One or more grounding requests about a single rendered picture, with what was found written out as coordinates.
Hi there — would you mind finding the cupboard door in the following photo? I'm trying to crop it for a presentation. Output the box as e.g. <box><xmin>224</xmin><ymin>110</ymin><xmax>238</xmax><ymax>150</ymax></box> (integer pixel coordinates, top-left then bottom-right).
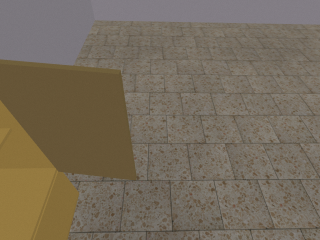
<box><xmin>0</xmin><ymin>59</ymin><xmax>137</xmax><ymax>181</ymax></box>

